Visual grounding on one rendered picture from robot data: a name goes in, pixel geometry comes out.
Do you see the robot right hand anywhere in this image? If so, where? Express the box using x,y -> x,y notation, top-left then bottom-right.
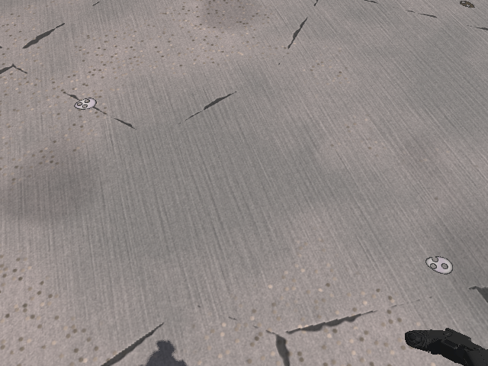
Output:
405,328 -> 488,366

